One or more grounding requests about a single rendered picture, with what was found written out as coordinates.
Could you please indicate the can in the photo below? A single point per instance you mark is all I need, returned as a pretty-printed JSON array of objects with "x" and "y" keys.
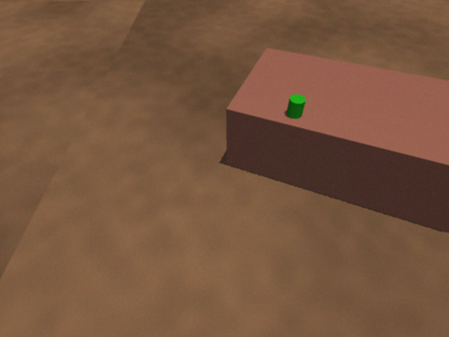
[{"x": 296, "y": 106}]

